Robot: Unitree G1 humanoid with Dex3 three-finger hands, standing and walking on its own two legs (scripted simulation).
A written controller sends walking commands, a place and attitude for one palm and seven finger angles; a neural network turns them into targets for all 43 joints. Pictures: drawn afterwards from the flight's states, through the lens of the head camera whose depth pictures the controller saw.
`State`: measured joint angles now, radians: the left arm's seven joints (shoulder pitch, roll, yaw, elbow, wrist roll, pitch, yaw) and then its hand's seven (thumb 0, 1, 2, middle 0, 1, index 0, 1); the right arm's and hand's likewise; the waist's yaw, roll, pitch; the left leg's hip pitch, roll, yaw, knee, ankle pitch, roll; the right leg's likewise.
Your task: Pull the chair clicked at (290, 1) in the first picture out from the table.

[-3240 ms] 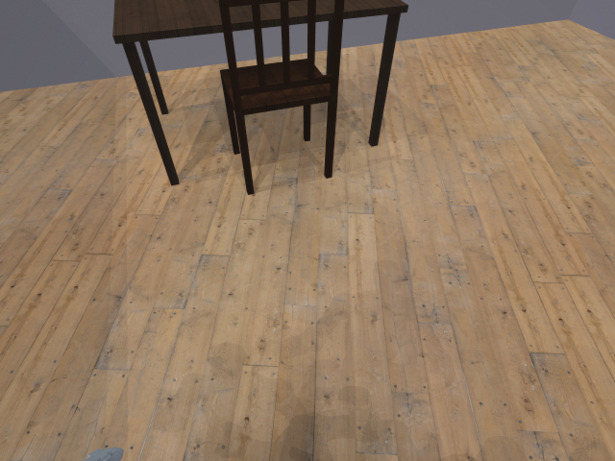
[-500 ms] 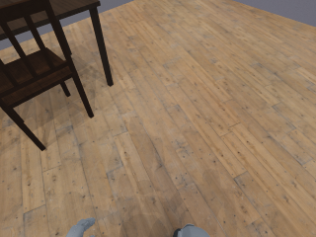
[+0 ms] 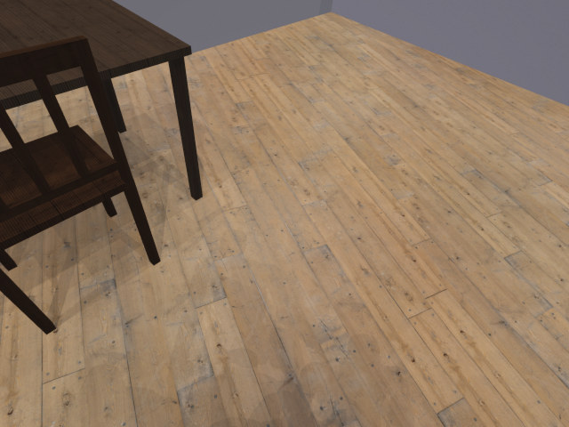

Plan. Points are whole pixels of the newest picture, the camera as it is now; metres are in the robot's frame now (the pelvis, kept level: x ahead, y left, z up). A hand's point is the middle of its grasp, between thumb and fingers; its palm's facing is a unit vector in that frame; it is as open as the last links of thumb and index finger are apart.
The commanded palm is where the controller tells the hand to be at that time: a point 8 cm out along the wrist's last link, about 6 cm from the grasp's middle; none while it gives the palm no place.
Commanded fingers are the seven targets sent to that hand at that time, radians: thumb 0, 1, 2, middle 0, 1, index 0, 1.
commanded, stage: walk to a spot facing it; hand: left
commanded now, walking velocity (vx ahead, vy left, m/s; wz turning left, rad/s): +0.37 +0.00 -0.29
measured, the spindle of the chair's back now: (19, 146) +0.67 +0.66 -0.07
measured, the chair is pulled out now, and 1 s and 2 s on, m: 0.00 0.00 0.00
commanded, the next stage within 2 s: turn to face it in 0.44 s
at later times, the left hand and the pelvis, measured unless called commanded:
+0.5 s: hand (236, 309) +0.36 +0.11 -0.17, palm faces -0.14 -0.97 -0.21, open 7.4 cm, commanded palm none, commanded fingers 0.00 0.90 0.90 -0.20 -0.30 -0.20 -0.30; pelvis +0.23 -0.06 -0.01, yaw -9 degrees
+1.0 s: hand (224, 296) +0.40 +0.14 -0.18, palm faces +0.10 -0.98 -0.18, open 7.4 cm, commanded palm none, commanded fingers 0.00 0.90 0.90 -0.20 -0.30 -0.20 -0.30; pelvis +0.37 -0.05 +0.00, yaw +2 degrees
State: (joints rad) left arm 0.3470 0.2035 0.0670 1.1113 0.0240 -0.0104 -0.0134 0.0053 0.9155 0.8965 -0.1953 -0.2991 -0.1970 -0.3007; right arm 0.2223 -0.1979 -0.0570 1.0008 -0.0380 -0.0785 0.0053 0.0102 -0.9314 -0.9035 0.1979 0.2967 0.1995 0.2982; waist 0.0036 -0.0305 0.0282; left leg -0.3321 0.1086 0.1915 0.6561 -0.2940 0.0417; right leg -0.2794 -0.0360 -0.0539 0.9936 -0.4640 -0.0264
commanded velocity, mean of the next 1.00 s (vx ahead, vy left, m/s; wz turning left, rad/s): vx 0.16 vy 0.00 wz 0.15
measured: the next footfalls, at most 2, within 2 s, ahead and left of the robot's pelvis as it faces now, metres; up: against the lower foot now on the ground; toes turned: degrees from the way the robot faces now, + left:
right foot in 0.44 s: +0.35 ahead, -0.15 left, +0.00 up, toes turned -17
left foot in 0.92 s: +0.47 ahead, +0.04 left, +0.00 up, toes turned +9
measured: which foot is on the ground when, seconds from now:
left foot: down 0.00-0.42, up 0.44-0.90, down 0.92-1.00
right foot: up 0.00-0.42, down 0.44-0.92, up 0.94-1.00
